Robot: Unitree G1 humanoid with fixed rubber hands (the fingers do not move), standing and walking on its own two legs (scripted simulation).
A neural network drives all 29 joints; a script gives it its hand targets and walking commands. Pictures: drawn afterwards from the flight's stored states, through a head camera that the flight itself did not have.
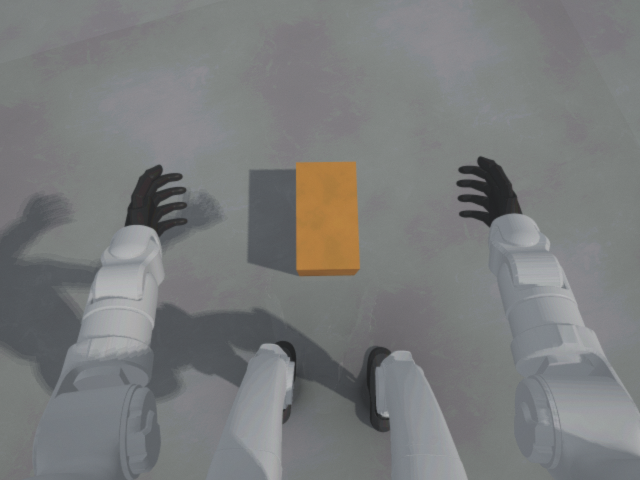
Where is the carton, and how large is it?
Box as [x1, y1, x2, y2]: [296, 162, 359, 275]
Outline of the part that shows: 296,162 296,269 299,275 354,274 359,268 355,162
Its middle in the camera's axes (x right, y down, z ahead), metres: +0.01 -0.04 +1.04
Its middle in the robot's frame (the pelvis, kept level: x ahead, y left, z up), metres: +0.53 +0.02 -0.62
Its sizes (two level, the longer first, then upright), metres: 0.275 0.153 0.149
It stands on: the floor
